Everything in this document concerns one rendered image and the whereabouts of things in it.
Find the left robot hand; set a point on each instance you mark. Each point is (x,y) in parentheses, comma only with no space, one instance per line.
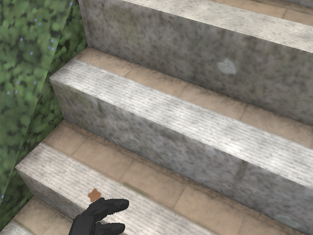
(85,223)

